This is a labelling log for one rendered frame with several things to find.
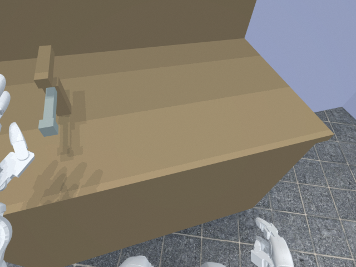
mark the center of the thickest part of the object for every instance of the left robot forearm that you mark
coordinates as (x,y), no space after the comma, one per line
(5,234)

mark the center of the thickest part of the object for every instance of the counter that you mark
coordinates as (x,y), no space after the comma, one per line
(167,118)

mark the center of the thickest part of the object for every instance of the robot left hand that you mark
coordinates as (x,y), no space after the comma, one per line
(14,164)

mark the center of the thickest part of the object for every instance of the robot right hand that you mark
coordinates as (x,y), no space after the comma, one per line
(273,254)

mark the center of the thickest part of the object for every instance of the tap lever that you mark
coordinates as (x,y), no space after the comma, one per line
(48,125)

